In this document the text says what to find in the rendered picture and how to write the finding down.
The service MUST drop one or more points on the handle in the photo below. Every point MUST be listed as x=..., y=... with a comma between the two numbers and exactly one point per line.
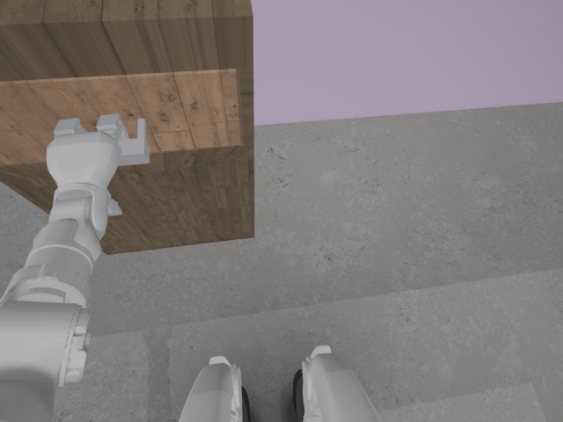
x=135, y=151

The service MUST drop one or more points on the robot thigh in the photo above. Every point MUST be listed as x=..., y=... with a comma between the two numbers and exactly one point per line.
x=328, y=380
x=216, y=391

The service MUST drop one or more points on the left robot hand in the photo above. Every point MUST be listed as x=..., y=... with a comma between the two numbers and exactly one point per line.
x=78, y=156

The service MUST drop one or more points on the robot left thigh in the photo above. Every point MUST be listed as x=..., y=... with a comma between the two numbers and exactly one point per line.
x=216, y=391

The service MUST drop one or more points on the drawer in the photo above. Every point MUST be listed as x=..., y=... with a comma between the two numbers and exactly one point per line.
x=183, y=110

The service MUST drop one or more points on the left robot forearm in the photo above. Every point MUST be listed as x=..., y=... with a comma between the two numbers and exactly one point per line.
x=60, y=263

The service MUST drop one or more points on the robot right thigh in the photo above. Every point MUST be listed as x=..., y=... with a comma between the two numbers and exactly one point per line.
x=328, y=380

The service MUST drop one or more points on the cabinet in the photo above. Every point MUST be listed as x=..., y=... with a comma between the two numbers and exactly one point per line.
x=182, y=197

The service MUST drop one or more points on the robot left upper arm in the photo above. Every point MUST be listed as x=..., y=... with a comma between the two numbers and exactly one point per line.
x=43, y=345

